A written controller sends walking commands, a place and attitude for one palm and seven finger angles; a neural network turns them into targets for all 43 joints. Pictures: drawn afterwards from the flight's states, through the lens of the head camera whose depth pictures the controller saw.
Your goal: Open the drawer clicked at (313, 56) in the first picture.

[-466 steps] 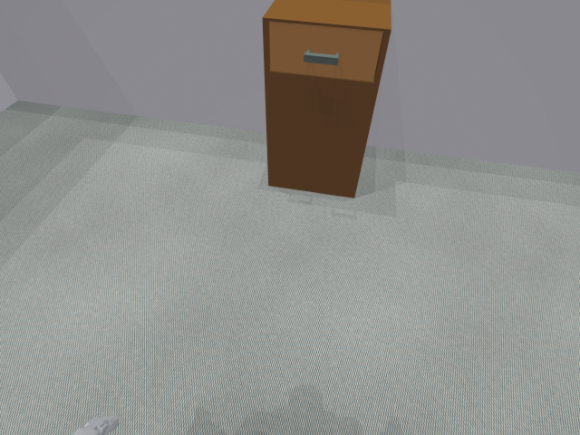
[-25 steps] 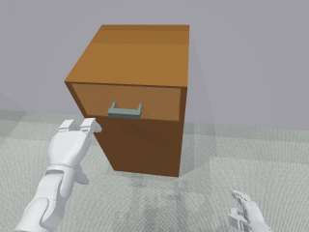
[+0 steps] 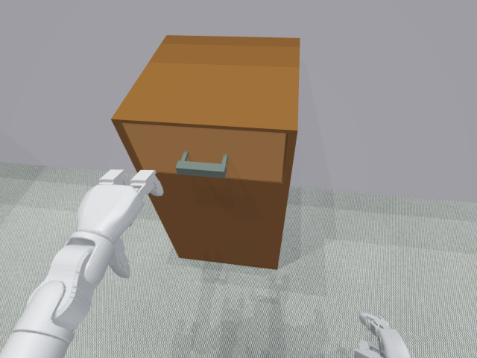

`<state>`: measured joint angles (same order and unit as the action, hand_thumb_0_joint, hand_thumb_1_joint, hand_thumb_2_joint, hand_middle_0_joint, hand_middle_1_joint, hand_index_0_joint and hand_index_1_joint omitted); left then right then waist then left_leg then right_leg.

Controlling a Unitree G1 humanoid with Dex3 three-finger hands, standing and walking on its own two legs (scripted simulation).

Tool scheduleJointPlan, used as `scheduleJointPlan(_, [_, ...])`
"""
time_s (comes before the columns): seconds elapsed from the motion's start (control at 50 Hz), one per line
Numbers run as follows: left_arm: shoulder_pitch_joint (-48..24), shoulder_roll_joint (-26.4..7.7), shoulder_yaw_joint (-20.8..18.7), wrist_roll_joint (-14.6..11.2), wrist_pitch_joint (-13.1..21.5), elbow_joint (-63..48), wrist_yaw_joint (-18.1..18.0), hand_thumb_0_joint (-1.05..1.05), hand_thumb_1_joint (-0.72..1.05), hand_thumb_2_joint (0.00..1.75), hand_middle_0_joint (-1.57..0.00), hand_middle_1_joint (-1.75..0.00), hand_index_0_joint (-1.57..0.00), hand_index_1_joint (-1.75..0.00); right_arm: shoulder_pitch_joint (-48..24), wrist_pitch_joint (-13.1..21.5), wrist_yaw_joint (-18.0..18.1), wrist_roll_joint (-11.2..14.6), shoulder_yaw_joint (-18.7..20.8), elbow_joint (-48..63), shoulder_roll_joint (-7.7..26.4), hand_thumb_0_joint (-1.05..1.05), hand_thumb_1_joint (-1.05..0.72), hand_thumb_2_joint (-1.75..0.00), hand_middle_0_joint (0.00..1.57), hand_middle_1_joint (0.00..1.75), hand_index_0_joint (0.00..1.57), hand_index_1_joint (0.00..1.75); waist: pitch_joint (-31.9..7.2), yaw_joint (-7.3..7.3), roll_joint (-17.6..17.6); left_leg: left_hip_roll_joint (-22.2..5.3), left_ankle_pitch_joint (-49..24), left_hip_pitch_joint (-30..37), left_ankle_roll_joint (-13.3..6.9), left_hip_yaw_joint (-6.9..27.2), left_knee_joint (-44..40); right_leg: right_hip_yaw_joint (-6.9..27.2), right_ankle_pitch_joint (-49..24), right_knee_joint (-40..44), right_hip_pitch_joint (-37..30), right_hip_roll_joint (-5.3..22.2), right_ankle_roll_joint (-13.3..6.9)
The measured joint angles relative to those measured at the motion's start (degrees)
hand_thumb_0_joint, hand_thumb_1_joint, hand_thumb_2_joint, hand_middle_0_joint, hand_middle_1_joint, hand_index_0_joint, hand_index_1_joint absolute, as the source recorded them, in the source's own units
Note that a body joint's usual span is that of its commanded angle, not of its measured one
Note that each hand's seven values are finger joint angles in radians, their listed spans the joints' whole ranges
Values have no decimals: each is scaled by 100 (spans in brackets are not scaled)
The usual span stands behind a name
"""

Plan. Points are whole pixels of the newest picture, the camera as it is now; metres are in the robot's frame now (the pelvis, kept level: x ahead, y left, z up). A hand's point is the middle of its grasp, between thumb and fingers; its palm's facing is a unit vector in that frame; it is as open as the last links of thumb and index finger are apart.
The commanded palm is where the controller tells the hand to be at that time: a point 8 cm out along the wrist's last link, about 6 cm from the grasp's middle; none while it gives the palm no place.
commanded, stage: raise the hand with hooked fingers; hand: left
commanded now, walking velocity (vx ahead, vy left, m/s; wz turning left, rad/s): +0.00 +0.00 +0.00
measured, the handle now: (203, 162) +0.55 +0.17 -0.06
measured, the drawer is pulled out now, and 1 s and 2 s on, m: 0.00 0.00 0.00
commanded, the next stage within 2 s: move the hooked fingers above the handle in 0.12 s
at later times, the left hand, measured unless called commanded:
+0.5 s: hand (148, 210) +0.33 +0.21 +0.06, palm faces +0.02 -0.07 -1.00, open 13.8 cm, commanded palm +0.31 +0.22 +0.11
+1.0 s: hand (174, 182) +0.41 +0.18 +0.04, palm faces +0.04 -0.05 -1.00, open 13.8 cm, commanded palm +0.38 +0.19 +0.09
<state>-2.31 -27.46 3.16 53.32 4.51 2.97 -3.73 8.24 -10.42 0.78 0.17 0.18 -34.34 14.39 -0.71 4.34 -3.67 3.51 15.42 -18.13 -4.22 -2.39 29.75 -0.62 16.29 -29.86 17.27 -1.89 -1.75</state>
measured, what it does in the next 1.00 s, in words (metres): stands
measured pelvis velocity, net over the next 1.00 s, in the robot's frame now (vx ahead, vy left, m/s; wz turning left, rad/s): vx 0.01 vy -0.02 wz -0.02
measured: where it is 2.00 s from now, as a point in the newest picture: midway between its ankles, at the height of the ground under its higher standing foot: outside the picture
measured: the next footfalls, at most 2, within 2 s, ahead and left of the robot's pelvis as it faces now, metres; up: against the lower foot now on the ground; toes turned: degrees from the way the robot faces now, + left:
none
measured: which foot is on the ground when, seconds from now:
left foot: down 0.00-1.00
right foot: down 0.00-1.00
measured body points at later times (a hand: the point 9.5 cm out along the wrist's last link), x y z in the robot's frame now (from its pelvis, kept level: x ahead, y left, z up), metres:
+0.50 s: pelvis -0.02 +0.00 +0.00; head +0.02 -0.02 +0.44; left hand +0.32 +0.21 +0.11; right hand +0.16 -0.22 -0.12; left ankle +0.00 +0.07 -0.73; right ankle -0.01 -0.10 -0.73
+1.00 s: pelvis +0.01 -0.02 -0.01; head +0.06 -0.05 +0.44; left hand +0.40 +0.18 +0.09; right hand +0.12 -0.27 -0.15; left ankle +0.00 +0.07 -0.73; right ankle -0.01 -0.10 -0.73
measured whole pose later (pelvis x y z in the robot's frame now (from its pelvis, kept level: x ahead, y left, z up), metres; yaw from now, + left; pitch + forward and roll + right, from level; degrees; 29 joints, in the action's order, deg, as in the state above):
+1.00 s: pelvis +0.01 -0.02 -0.01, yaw -1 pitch +11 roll +0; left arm -24.3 -22.2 6.1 59.1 1.3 31.4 -15.1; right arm 13.1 -10.3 1.4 1.3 3.0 -37.4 14.6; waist -5.6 0.9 -3.3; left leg 2.3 18.5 -27.4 -3.0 -3.1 35.3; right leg -0.1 19.5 -36.3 27.3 -3.0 -3.1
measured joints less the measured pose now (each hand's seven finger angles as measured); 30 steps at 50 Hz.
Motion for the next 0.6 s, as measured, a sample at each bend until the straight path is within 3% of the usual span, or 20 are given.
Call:
scheduleJointPlan(0.06, [-55, -10, -39, 54, 99, 16, -282, 0, -49, 30, -33, -120, -32, -120, 15, 36, 2, 19, 49, -65, 4, 1, -90, -90, 20, 30, 20, 30, 14, 38, 0, 12, -21, -71, -2, 15, 42, -21, -10, -48, 66, 15, 3])
scheduleJointPlan(0.14, [-196, -7, -107, 50, -94, 185, -480, 0, -49, 30, -33, -120, -32, -120, -16, 40, -10, 70, 67, -137, -19, 1, -90, -90, 20, 30, 20, 30, -21, 58, -29, 21, -56, -134, -8, 17, 62, -28, -34, -80, 132, 26, 10])
scheduleJointPlan(0.26, [-278, 56, 36, -25, -481, 386, -273, 0, -49, 30, -32, -120, -32, -120, -43, 37, -6, 112, 7, -101, -64, 1, -90, -90, 20, 30, 20, 30, -70, 9, -73, 33, -103, -80, -18, 19, 15, -29, -69, -52, 85, 38, 20])
scheduleJointPlan(0.38, [-743, 174, 447, 116, -264, 871, -140, 0, -49, 30, -32, -120, -32, -120, -54, 129, 72, 101, -51, -92, -89, 1, -90, -90, 20, 30, 20, 30, -22, -15, 0, 50, -105, -145, -14, 70, 88, -87, -45, -132, 136, 56, 9])
scheduleJointPlan(0.5, [-1369, 233, 509, 344, 33, 1382, -437, 0, -49, 30, -33, -120, -32, -120, -28, 197, 108, 87, -4, -141, -129, 0, -90, -90, 20, 30, 20, 30, -33, -80, 64, 24, -67, -385, 16, 47, 217, -72, -13, -269, 389, 34, -22])
scheduleJointPlan(0.6, [-1657, 313, 378, 325, -234, 1783, -665, 0, -49, 30, -32, -120, -32, -120, 110, 124, 80, 128, 43, -201, -95, 0, -90, -90, 20, 30, 20, 30, -168, -143, 15, -7, -6, -520, 24, -22, 263, -3, 31, -339, 558, 3, -29])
